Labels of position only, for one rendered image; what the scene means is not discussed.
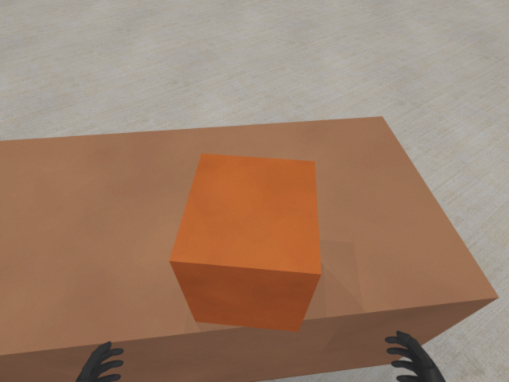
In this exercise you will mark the carton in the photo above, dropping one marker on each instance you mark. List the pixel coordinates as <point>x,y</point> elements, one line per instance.
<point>247,251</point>

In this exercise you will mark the robot left hand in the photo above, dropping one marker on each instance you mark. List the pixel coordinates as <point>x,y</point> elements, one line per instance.
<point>93,368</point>

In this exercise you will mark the robot right hand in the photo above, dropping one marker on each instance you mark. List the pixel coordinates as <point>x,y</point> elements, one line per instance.
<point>422,365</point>

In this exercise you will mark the pedestal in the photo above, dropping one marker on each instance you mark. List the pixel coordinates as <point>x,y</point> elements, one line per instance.
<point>88,224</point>

